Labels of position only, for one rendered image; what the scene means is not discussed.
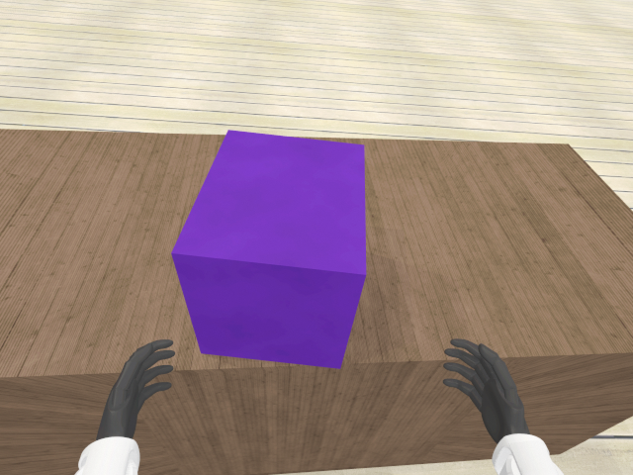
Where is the robot left forearm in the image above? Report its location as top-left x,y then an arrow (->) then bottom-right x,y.
75,436 -> 139,475

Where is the robot right forearm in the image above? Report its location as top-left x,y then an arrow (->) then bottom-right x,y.
492,433 -> 564,475

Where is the carton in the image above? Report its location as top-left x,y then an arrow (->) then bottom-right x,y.
171,130 -> 366,369

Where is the robot left hand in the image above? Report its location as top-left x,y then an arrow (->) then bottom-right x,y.
96,339 -> 175,440

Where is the robot right hand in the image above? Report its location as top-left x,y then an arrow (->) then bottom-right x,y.
443,338 -> 530,444

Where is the pedestal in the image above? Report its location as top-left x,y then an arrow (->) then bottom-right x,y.
0,129 -> 633,475

